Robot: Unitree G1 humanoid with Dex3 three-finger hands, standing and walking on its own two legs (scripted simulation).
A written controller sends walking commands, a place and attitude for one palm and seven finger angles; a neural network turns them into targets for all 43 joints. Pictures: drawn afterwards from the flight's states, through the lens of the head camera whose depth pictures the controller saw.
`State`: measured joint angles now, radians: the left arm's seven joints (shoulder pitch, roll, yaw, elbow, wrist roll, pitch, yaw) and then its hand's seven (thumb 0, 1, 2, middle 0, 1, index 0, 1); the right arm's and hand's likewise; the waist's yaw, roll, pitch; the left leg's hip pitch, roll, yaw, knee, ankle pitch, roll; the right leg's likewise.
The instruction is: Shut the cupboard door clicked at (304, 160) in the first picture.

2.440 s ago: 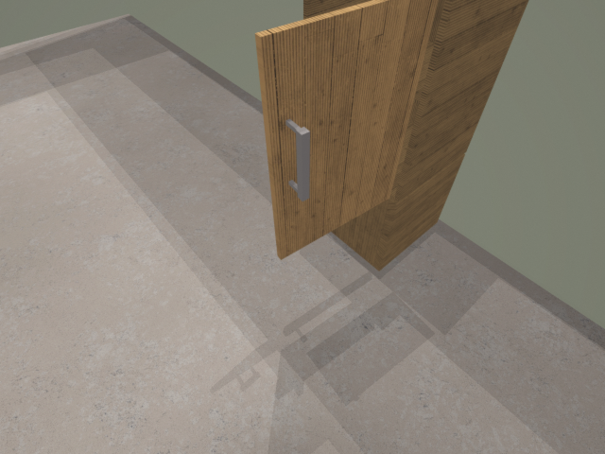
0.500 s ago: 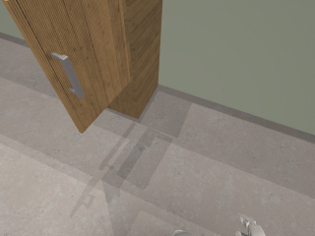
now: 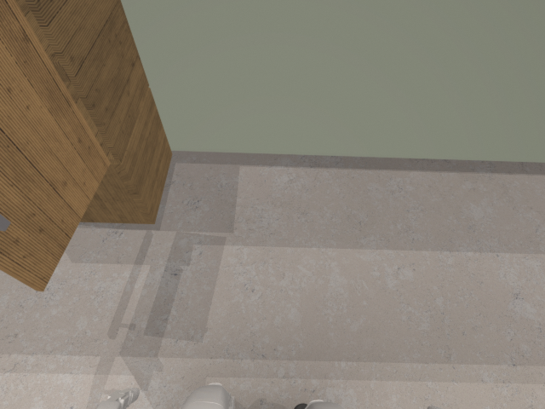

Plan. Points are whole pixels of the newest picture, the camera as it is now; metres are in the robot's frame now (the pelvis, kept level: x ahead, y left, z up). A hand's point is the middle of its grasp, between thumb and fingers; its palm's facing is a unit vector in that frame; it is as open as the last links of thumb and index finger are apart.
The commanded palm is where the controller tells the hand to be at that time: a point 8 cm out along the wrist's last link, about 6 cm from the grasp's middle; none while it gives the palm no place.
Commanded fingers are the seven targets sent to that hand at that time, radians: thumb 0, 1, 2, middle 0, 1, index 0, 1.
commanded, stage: walk around to get in front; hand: left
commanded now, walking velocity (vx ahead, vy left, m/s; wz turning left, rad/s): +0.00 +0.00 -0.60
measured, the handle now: out of the picture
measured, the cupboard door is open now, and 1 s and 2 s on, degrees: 84 84 84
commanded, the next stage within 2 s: none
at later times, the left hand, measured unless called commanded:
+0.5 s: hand (191, 373) +0.18 +0.15 -0.16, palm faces -0.29 -0.92 -0.28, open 7.4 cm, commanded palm none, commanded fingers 0.00 0.90 0.90 -0.20 -0.30 -0.20 -0.30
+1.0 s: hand (224, 335) +0.24 +0.10 -0.16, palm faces -0.54 -0.81 -0.21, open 7.4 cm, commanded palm none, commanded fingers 0.00 0.90 0.90 -0.20 -0.30 -0.20 -0.30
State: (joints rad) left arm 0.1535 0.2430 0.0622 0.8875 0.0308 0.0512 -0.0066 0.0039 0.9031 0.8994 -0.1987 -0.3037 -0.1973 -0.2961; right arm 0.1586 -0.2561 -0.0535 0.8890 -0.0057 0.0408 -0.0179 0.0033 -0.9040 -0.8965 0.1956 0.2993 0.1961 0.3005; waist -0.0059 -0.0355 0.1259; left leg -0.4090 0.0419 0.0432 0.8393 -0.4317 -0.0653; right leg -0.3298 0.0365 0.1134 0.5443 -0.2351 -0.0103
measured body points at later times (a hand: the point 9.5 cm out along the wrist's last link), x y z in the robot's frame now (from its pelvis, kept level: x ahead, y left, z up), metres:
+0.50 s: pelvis +0.01 -0.02 +0.00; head +0.07 -0.06 +0.44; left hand +0.19 +0.19 -0.13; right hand -0.01 -0.29 -0.16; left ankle +0.01 +0.13 -0.67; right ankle -0.02 -0.12 -0.73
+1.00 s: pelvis +0.04 -0.02 +0.00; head +0.10 -0.04 +0.45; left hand +0.27 +0.14 -0.14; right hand -0.05 -0.27 -0.13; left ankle +0.09 +0.10 -0.73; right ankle -0.04 -0.13 -0.69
